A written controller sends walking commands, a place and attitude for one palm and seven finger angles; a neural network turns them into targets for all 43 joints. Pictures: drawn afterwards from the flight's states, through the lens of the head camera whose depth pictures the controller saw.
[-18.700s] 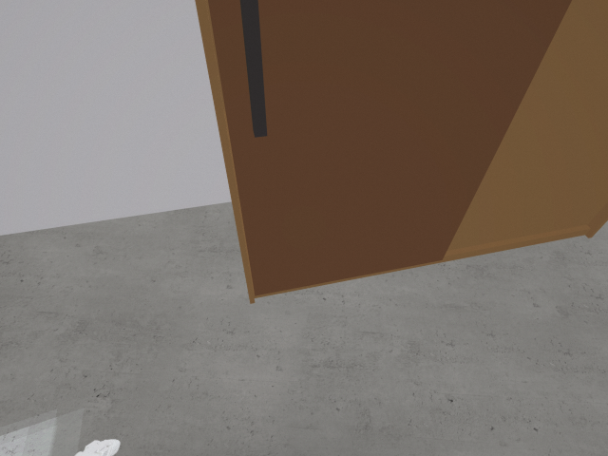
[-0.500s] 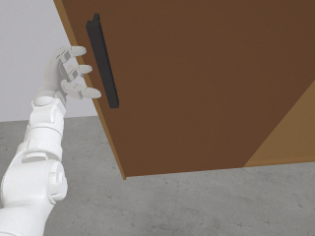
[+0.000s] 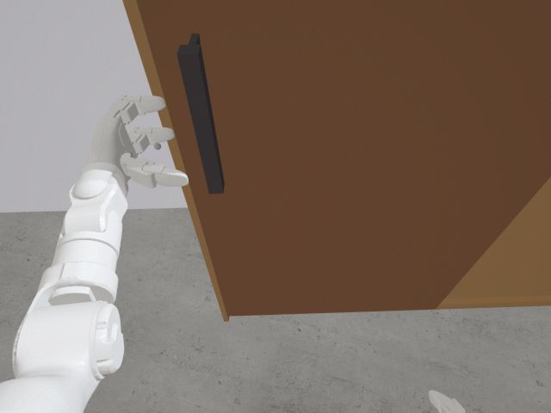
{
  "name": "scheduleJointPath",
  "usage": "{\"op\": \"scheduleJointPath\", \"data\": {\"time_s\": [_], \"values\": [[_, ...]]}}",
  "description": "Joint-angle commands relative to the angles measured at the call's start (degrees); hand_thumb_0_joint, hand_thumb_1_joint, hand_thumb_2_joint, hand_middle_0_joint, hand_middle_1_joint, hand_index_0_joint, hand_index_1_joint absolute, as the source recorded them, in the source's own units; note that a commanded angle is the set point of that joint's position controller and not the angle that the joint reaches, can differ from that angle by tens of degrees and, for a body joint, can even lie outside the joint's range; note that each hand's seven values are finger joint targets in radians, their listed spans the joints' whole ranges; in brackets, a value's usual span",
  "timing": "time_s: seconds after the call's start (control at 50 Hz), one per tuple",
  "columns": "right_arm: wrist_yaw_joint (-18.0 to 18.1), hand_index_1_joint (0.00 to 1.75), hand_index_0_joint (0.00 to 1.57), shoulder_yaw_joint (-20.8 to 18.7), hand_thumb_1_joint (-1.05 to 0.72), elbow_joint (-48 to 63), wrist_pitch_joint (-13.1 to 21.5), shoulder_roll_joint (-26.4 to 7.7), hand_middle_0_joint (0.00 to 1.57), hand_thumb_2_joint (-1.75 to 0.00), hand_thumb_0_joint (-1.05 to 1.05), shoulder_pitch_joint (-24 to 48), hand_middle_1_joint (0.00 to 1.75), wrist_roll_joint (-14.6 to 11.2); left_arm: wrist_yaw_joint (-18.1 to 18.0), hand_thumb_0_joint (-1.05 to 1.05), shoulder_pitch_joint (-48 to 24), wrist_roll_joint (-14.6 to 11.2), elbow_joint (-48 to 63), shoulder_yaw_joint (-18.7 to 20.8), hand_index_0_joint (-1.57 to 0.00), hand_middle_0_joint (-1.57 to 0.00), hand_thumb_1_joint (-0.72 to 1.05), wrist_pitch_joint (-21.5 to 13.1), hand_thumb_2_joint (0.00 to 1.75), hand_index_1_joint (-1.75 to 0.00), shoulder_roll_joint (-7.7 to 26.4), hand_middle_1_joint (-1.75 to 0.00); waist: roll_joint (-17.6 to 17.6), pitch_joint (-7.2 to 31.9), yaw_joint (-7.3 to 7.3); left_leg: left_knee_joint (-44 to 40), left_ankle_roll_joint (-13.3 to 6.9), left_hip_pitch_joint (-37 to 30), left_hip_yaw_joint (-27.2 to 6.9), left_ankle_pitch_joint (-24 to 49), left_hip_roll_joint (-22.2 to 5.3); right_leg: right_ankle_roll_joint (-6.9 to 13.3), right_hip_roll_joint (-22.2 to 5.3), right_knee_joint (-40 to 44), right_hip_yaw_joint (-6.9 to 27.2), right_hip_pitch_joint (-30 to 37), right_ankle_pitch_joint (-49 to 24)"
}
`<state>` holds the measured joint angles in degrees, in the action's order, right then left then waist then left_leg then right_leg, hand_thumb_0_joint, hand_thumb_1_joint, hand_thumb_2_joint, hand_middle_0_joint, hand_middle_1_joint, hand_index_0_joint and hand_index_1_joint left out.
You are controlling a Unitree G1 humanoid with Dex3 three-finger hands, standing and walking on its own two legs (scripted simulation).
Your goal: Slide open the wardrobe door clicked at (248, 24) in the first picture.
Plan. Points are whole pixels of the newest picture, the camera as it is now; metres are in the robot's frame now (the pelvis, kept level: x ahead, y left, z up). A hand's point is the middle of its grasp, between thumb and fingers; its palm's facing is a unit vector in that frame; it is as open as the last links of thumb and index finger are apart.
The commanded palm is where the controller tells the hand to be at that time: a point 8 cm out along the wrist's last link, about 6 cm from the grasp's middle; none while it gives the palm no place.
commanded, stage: move the hooked fingers beside the handle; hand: left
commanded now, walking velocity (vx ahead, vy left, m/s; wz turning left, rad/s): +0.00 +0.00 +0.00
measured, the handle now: (207, 122) +0.52 +0.12 +0.15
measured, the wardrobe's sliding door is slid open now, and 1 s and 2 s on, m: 0.00 0.00 0.00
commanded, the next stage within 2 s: feel for the door with the fingertips in 0.22 s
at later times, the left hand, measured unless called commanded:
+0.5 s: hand (166, 146) +0.45 +0.17 +0.16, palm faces +0.04 -1.00 +0.01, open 14.0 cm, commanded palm +0.43 +0.22 +0.16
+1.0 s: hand (183, 137) +0.47 +0.15 +0.17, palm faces +0.06 -1.00 +0.00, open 14.0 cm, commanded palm +0.44 +0.20 +0.16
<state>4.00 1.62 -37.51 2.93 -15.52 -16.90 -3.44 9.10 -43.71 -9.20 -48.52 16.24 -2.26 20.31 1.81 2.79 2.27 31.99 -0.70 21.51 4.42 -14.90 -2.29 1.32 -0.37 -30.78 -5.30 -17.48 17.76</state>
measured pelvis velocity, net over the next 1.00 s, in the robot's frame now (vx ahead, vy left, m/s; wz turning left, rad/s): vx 0.00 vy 0.00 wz -0.01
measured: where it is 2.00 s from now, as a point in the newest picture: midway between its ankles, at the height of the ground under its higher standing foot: outside the picture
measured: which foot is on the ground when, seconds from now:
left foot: down 0.00-1.00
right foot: down 0.00-1.00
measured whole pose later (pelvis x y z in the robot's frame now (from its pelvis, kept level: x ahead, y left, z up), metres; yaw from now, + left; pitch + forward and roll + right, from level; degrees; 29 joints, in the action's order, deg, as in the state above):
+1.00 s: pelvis +0.00 +0.00 +0.00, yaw +0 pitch +6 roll +0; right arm 3.2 1.7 -39.1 2.9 -14.8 -18.9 -2.7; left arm 5.2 -50.5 -7.3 -57.2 15.5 -6.2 19.0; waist 2.0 2.9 3.7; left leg 32.8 -0.4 23.5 4.4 -14.8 -2.7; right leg 1.6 0.0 -31.8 -5.1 -19.7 17.8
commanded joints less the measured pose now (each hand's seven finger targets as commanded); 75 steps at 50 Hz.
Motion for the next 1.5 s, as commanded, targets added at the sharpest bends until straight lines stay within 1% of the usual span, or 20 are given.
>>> {"op": "scheduleJointPath", "data": {"time_s": [0.0, 0.1, 0.16, 0.18, 0.3, 0.52, 0.62, 0.7, 0.82, 0.9, 0.92, 0.98, 1.04, 1.08, 1.14, 1.18, 1.22, 1.28, 1.4, 1.48], "values": [[0.54, 0.30, 0.20, -2.63, -0.90, 4.92, 1.86, -8.30, 0.20, -0.90, 0.00, -2.10, 0.30, 0.12, 0.11, 0.00, -31.17, -0.69, 9.33, 1.43, -0.30, -0.30, -0.50, -5.22, 0.30, -1.20, 13.21, -1.20, -1.79, 15.23, 2.21, -1.72, -2.30, -11.99, -4.27, 12.13, 1.73, -0.32, 1.26, 3.56, 3.57, -0.70, -18.96], [0.66, 0.30, 0.20, -2.50, -0.90, 5.04, 1.79, -8.56, 0.20, -0.90, 0.00, -2.89, 0.30, 0.32, 0.59, 0.00, -34.34, 0.43, 5.96, 2.84, -0.30, -0.30, -0.50, -6.99, 0.30, -1.20, 16.44, -1.20, 0.58, 17.18, 2.12, -1.15, -2.18, -11.08, -4.51, 11.14, 1.99, -0.17, 0.94, 2.89, 3.98, -0.90, -17.84], [0.34, 0.30, 0.20, -2.78, -0.90, 5.10, 2.47, -8.43, 0.20, -0.90, 0.00, -3.45, 0.30, 0.45, 1.01, 0.00, -34.32, -0.57, 7.26, 2.29, -0.30, -0.30, -0.50, -8.64, 0.30, -1.20, 14.33, -1.20, 0.75, 20.91, 1.97, -0.54, -1.97, -13.95, -4.88, 13.82, 1.82, 0.00, 1.48, 2.34, 3.78, -0.61, -19.61], [0.37, 0.30, 0.20, -2.88, -0.90, 5.07, 2.33, -8.79, 0.20, -0.90, 0.00, -3.97, 0.30, 0.55, 1.15, 0.00, -31.66, -0.91, 6.03, 3.58, -0.30, -0.30, -0.50, -8.76, 0.30, -1.20, 15.66, -1.20, -1.79, 20.97, 1.64, -0.49, -2.10, -12.74, -4.80, 14.37, 1.68, -0.08, 1.52, 2.19, 3.50, 0.72, -20.21], [0.01, 0.30, 0.20, -2.99, -0.90, 5.59, 1.69, -8.93, 0.20, -0.90, 0.00, -3.97, 0.30, 0.27, 1.72, 0.00, -26.86, -0.67, 5.87, 4.39, -0.30, -0.30, -0.50, -7.04, 0.30, -1.20, 16.64, -1.20, -1.91, 17.47, 0.70, -1.20, -2.36, -9.16, -3.83, 13.34, 1.87, -0.35, 1.42, 2.43, 3.67, 1.54, -21.21], [-0.18, 0.30, 0.20, -3.46, -0.90, 4.21, 2.34, -8.04, 0.20, -0.90, 0.00, -3.62, 0.30, 0.34, -1.70, 0.00, -31.68, -0.36, 12.43, -0.39, -0.30, -0.30, -0.50, -6.53, 0.30, -1.20, 9.75, -1.20, 1.63, 17.38, 2.06, -1.57, -1.96, -13.19, -4.43, 12.86, 1.53, -0.11, 1.97, 3.39, 3.12, -1.62, -17.81], [-0.49, 0.30, 0.20, -3.37, -0.90, 4.39, 2.50, -7.80, 0.20, -0.90, 0.00, -3.23, 0.30, 0.63, -3.91, 0.00, -30.62, -0.01, 11.85, 0.09, -0.30, -0.30, -0.50, -6.11, 0.30, -1.20, 8.72, -1.20, -1.39, 18.57, 1.39, -1.79, -2.01, -12.47, -4.22, 13.27, 1.61, -0.20, 1.91, 3.25, 3.24, 0.19, -18.97], [-0.45, 0.30, 0.20, -3.15, -0.90, 4.15, 2.10, -7.83, 0.20, -0.90, 0.00, -3.32, 0.30, 0.84, -5.43, 0.00, -30.97, 1.29, 9.51, 2.24, -0.30, -0.30, -0.50, -6.30, 0.30, -1.20, 11.58, -1.20, -2.55, 17.40, 1.16, -1.86, -2.14, -10.66, -3.93, 12.48, 1.69, -0.29, 1.65, 3.20, 3.57, 0.81, -19.01], [-0.41, 0.30, 0.20, -2.90, -0.90, 4.27, 2.05, -7.37, 0.20, -0.90, 0.00, -3.31, 0.30, 0.89, -5.14, 0.00, -35.63, 1.64, 8.38, 0.11, -0.30, -0.30, -0.50, -7.83, 0.30, -1.20, 9.52, -1.20, -0.98, 17.84, 2.24, -1.40, -2.10, -11.37, -3.67, 12.68, 1.88, -0.33, 1.59, 3.07, 3.96, 0.23, -20.08], [-0.24, 0.30, 0.20, -3.18, -0.90, 3.85, 1.79, -7.84, 0.20, -0.90, 0.00, -4.12, 0.30, 0.82, -4.02, 0.00, -33.31, 1.23, 4.31, 2.12, -0.30, -0.30, -0.50, -7.86, 0.30, -1.20, 11.76, -1.20, -2.80, 18.59, 1.90, -0.99, -2.24, -10.33, -3.33, 13.28, 1.94, -0.51, 1.50, 2.91, 4.13, 1.23, -21.71], [-0.27, 0.30, 0.20, -2.92, -0.90, 3.80, 1.75, -7.72, 0.20, -0.90, 0.00, -4.14, 0.30, 0.77, -3.51, 0.00, -35.39, 1.09, 3.42, -0.09, -0.30, -0.30, -0.50, -7.55, 0.30, -1.20, 9.61, -1.20, -3.00, 17.09, 2.97, -1.03, -2.29, -9.74, -3.32, 11.99, 2.10, -0.71, 1.47, 3.19, 4.17, 0.07, -21.00], [-0.13, 0.30, 0.20, -3.25, -0.90, 3.27, 1.77, -8.12, 0.20, -0.90, 0.00, -5.37, 0.30, 0.99, -3.31, 0.00, -37.01, 1.23, 1.60, 1.71, -0.30, -0.30, -0.50, -8.30, 0.30, -1.20, 12.02, -1.20, -3.78, 17.22, 3.12, -0.75, -2.36, -9.26, -3.62, 11.24, 1.99, -0.67, 1.41, 3.09, 4.07, -0.36, -19.49], [-0.37, 0.30, 0.20, -3.27, -0.90, 2.98, 1.99, -7.87, 0.20, -0.90, 0.00, -5.70, 0.30, 1.01, -2.89, 0.00, -40.42, 1.31, 3.05, 0.09, -0.30, -0.30, -0.50, -9.43, 0.30, -1.20, 10.71, -1.20, -0.17, 19.61, 3.61, -0.12, -2.24, -11.13, -3.94, 12.61, 2.14, -0.49, 1.57, 2.65, 4.30, -1.46, -20.30], [-0.26, 0.30, 0.20, -3.38, -0.90, 2.23, 1.79, -8.42, 0.20, -0.90, 0.00, -6.88, 0.30, 1.14, -2.82, 0.00, -39.36, 1.12, 0.13, 1.25, -0.30, -0.30, -0.50, -9.82, 0.30, -1.20, 12.36, -1.20, -3.99, 18.47, 3.96, -0.12, -2.32, -9.32, -4.18, 11.85, 1.89, -0.66, 1.65, 2.70, 3.95, -1.15, -19.51], [-0.57, 0.30, 0.20, -3.51, -0.90, 2.20, 1.81, -8.41, 0.20, -0.90, 0.00, -7.14, 0.30, 1.32, -2.64, 0.00, -40.68, 1.48, 0.98, 1.91, -0.30, -0.30, -0.50, -10.22, 0.30, -1.20, 13.33, -1.20, -0.19, 20.79, 3.62, 0.30, -2.23, -10.02, -4.00, 13.36, 2.14, -0.62, 1.67, 2.03, 4.30, -1.17, -21.30], [-0.56, 0.30, 0.20, -3.75, -0.90, 2.06, 1.57, -8.65, 0.20, -0.90, 0.00, -8.07, 0.30, 1.39, -2.62, 0.00, -39.26, 1.65, 0.01, 2.91, -0.30, -0.30, -0.50, -10.45, 0.30, -1.20, 14.53, -1.20, -2.63, 21.08, 3.59, 0.60, -2.41, -9.38, -4.04, 13.83, 2.06, -0.72, 1.74, 1.89, 4.05, -0.44, -21.66], [-0.69, 0.30, 0.20, -3.67, -0.90, 2.18, 1.52, -8.47, 0.20, -0.90, 0.00, -7.74, 0.30, 1.33, -2.46, 0.00, -41.02, 1.61, 1.05, 1.80, -0.30, -0.30, -0.50, -10.44, 0.30, -1.20, 13.28, -1.20, 0.18, 21.02, 3.84, 0.50, -2.24, -10.09, -4.11, 13.86, 2.08, -0.61, 1.85, 1.90, 4.05, -1.48, -21.42], [-0.62, 0.30, 0.20, -3.81, -0.90, 1.64, 1.38, -8.68, 0.20, -0.90, 0.00, -8.52, 0.30, 1.35, -2.68, 0.00, -41.79, 1.57, -0.83, 1.12, -0.30, -0.30, -0.50, -10.13, 0.30, -1.20, 12.71, -1.20, -1.47, 18.90, 4.86, 0.59, -2.38, -9.51, -4.26, 12.19, 1.86, -0.72, 1.94, 2.52, 3.77, -3.12, -18.91], [-1.01, 0.30, 0.20, -3.86, -0.90, 2.04, 1.84, -8.49, 0.20, -0.90, 0.00, -7.91, 0.30, 1.35, -2.97, 0.00, -40.09, 1.25, 2.10, -0.80, -0.30, -0.30, -0.50, -10.75, 0.30, -1.20, 9.73, -1.20, 0.98, 19.90, 4.08, 0.18, -1.90, -11.84, -5.11, 12.54, 1.51, -0.31, 2.31, 2.21, 3.14, -4.49, -17.07], [-0.96, 0.30, 0.20, -3.80, -0.90, 2.35, 1.86, -8.68, 0.20, -0.90, 0.00, -7.85, 0.30, 1.45, -3.67, 0.00, -36.90, 0.88, 1.68, 1.15, -0.30, -0.30, -0.50, -10.26, 0.30, -1.20, 10.92, -1.20, -2.29, 20.15, 3.05, -0.07, -2.02, -10.74, -4.85, 13.03, 1.46, -0.30, 2.31, 2.22, 3.02, -2.46, -17.85]]}}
